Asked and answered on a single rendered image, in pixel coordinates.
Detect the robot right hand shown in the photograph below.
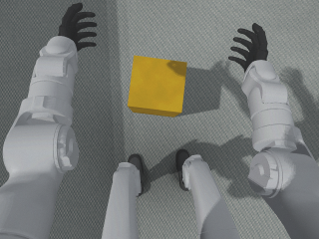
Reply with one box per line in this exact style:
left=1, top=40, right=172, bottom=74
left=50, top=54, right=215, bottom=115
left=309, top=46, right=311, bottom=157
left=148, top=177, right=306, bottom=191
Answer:
left=228, top=23, right=268, bottom=73

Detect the robot left upper arm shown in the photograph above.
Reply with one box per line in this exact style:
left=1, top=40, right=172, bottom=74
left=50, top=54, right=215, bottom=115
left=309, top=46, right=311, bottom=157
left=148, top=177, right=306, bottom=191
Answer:
left=0, top=123, right=80, bottom=239

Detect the robot right thigh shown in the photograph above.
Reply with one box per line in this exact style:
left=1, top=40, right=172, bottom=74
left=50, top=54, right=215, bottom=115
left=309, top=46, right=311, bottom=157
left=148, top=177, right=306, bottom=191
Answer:
left=182, top=159, right=240, bottom=239

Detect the carton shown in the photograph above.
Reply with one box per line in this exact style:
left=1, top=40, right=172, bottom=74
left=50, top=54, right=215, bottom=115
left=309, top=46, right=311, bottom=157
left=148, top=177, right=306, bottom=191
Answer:
left=128, top=55, right=187, bottom=118

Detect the robot right forearm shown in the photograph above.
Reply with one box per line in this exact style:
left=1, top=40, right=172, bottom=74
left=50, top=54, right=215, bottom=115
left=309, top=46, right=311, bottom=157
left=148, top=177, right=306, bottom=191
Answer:
left=241, top=60, right=318, bottom=165

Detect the robot right upper arm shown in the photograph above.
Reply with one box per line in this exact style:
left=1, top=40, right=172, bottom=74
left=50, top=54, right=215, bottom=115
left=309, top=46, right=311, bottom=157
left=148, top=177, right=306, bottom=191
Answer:
left=247, top=149, right=319, bottom=239

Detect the robot left hand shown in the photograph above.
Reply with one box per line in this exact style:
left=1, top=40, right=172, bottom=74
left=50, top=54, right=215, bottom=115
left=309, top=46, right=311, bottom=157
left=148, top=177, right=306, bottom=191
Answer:
left=58, top=2, right=98, bottom=52

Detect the robot left forearm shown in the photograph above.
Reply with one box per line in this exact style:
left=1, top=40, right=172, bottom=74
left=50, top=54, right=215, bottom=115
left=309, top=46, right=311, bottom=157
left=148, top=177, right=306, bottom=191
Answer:
left=2, top=36, right=79, bottom=171

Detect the robot left foot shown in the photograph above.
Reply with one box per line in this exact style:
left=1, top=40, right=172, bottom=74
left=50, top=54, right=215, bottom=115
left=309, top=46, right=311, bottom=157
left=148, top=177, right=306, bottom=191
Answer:
left=128, top=154, right=144, bottom=197

